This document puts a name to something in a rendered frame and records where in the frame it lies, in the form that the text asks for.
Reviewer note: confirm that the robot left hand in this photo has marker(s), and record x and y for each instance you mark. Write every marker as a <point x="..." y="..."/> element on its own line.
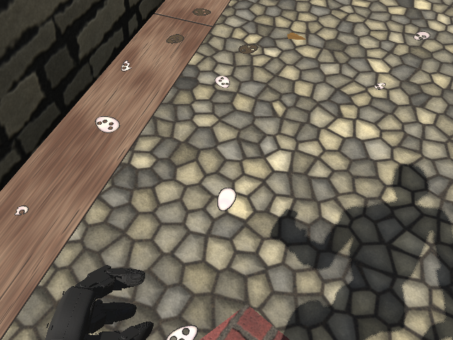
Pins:
<point x="79" y="313"/>

